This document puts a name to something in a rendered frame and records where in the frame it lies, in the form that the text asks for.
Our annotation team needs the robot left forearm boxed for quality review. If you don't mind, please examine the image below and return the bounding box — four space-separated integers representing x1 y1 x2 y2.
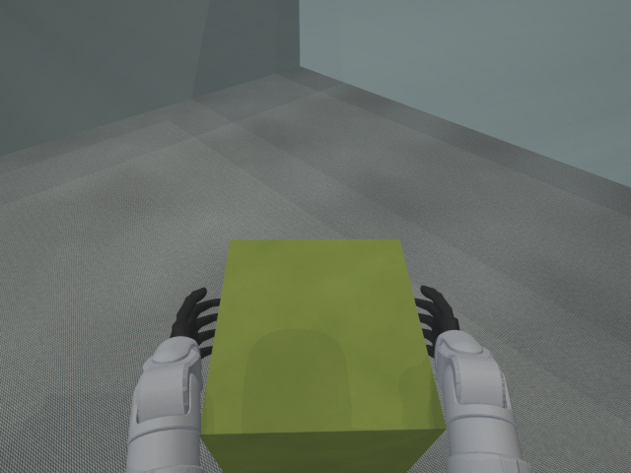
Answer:
126 336 205 473

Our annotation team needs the left robot hand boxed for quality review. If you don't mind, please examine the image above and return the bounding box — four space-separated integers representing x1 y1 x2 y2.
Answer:
170 288 220 360

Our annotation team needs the carton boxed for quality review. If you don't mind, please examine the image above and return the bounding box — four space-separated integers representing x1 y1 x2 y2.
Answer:
200 239 447 473

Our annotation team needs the robot right forearm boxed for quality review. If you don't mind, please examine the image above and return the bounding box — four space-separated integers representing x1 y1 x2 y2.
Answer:
434 330 533 473

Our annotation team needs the right robot hand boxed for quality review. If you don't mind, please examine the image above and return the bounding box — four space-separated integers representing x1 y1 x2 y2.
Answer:
414 286 459 358

